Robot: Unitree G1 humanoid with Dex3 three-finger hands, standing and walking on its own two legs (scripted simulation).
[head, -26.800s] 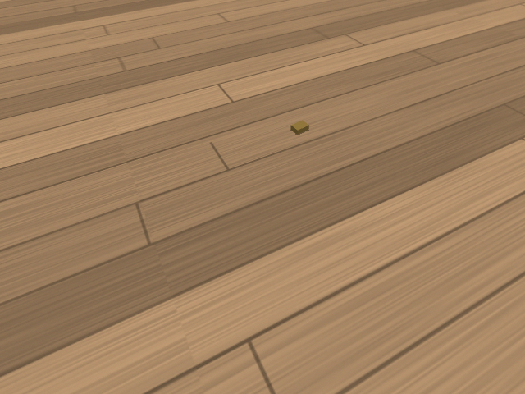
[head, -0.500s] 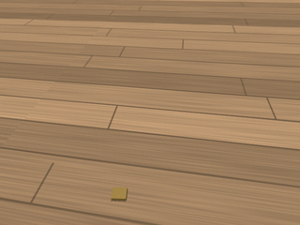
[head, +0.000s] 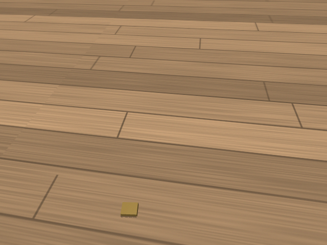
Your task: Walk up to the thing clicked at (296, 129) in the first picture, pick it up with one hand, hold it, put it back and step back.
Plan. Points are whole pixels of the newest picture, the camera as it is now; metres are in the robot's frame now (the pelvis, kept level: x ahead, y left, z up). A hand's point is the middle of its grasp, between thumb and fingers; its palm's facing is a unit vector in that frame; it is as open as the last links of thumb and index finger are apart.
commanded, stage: stand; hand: left
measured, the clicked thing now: (129, 209) +0.47 +0.25 -0.77
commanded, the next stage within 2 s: walk up in 0.02 s
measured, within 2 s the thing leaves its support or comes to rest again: neither
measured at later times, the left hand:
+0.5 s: hand out of the picture +0.06 +0.31 -0.18, palm faces -0.07 -0.93 -0.36, open 7.4 cm
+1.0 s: hand out of the picture -0.06 +0.30 -0.16, palm faces -0.05 -0.91 -0.41, open 7.4 cm
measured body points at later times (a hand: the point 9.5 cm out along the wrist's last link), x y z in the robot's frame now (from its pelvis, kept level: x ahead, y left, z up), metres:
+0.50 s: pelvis -0.08 +0.05 -0.02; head +0.00 +0.08 +0.42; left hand +0.06 +0.36 -0.15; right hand -0.02 -0.27 -0.13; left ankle -0.07 +0.15 -0.75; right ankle -0.10 -0.09 -0.66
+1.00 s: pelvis -0.21 +0.04 -0.02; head -0.15 +0.04 +0.42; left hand -0.06 +0.35 -0.13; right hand -0.12 -0.28 -0.14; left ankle -0.24 +0.17 -0.73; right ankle -0.15 -0.08 -0.75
